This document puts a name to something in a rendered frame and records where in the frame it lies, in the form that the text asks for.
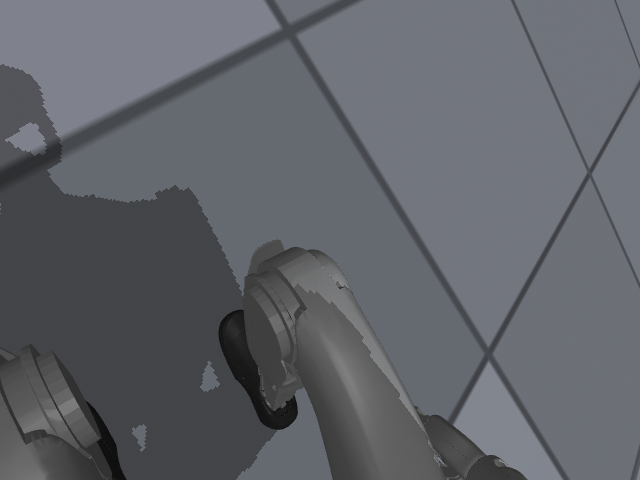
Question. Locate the right robot arm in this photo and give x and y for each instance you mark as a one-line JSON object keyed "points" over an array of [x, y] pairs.
{"points": [[491, 467]]}

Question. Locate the left robot foot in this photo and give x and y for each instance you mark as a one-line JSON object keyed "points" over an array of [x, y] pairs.
{"points": [[107, 446]]}

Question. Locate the right robot hand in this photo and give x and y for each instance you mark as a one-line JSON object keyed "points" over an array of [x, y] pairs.
{"points": [[454, 449]]}

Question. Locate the right robot foot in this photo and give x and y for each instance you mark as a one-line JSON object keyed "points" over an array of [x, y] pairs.
{"points": [[233, 342]]}

